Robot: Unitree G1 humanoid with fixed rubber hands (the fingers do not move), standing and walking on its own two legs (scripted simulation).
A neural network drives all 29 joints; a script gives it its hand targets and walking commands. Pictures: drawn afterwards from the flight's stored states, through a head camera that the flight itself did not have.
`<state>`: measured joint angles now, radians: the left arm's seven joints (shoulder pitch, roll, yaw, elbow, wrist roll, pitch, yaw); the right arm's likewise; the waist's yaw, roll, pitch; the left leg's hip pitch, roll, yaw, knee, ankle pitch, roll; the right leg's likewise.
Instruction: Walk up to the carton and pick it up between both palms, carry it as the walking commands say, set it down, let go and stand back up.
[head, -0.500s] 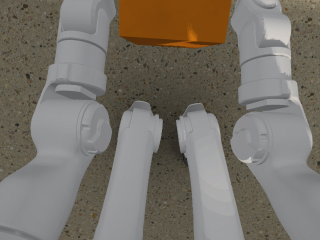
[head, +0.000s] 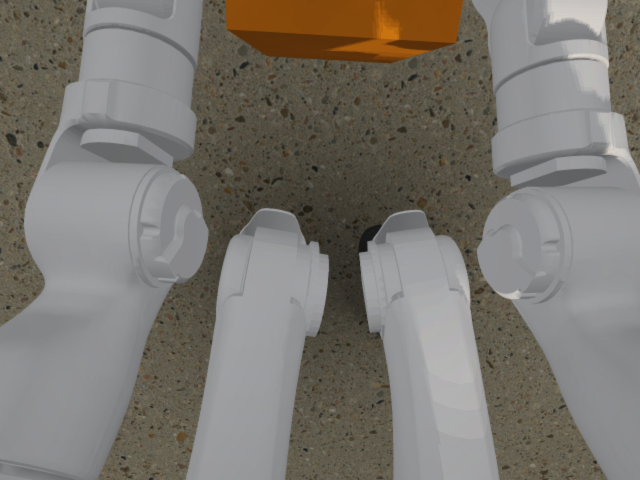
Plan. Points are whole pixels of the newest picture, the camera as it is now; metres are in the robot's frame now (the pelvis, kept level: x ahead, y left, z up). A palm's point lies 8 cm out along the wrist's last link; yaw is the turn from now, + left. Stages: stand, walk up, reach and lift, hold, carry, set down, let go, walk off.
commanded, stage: set down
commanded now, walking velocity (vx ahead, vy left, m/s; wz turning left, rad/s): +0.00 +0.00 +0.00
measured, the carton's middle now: out of the picture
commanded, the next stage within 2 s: none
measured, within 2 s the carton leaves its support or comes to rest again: rests again in 0.74 s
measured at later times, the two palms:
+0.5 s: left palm out of the picture +0.58 +0.14 -0.17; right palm out of the picture +0.57 -0.11 -0.17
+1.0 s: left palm out of the picture +0.58 +0.14 -0.19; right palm out of the picture +0.57 -0.12 -0.20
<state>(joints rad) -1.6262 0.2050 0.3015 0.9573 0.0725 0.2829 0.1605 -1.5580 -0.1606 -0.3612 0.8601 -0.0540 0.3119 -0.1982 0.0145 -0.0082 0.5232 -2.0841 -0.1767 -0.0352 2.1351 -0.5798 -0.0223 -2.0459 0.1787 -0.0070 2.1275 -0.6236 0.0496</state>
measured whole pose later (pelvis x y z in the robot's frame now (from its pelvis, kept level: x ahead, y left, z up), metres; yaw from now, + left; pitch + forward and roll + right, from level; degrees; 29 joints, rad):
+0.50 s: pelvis +0.00 +0.00 -0.02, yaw -1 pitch +30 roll -1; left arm -1.60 0.24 0.27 1.02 0.01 0.25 0.15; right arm -1.57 -0.18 -0.28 0.95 0.02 0.28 -0.22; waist 0.02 -0.02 0.52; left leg -2.12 -0.13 0.01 2.22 -0.62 0.00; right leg -2.10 0.18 -0.01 2.21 -0.63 0.03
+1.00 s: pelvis +0.02 +0.00 -0.03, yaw -1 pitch +30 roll -1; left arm -1.59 0.25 0.24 1.05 0.00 0.24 0.11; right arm -1.53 -0.19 -0.26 0.98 0.03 0.24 -0.18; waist 0.02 -0.03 0.52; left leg -2.13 -0.11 0.02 2.26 -0.66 0.00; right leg -2.12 0.16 -0.02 2.25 -0.67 0.02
